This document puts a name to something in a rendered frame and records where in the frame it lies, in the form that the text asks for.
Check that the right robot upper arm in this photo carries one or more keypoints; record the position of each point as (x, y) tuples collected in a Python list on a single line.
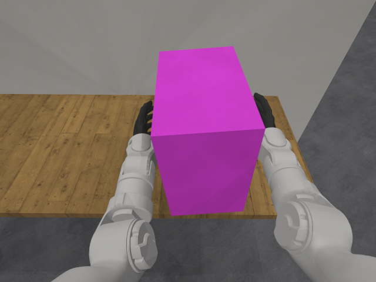
[(319, 239)]

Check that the left robot forearm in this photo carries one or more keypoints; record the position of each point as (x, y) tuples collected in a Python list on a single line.
[(133, 196)]

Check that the table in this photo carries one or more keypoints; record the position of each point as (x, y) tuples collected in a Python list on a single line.
[(61, 156)]

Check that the left robot upper arm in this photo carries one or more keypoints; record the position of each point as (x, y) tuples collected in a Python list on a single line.
[(119, 252)]

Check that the right robot forearm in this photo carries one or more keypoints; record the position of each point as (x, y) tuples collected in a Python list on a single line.
[(284, 174)]

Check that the left robot hand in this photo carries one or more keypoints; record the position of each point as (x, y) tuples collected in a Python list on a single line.
[(141, 125)]

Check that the carton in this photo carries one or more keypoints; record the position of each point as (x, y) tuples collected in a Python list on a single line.
[(206, 130)]

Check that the right robot hand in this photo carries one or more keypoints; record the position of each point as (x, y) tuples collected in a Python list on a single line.
[(264, 110)]

